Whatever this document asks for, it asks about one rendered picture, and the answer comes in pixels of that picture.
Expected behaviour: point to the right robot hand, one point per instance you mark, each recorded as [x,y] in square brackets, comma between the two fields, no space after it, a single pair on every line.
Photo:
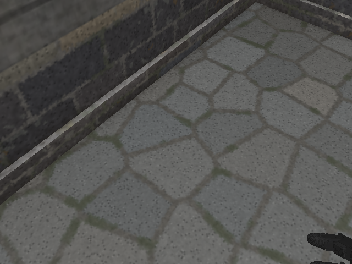
[340,244]

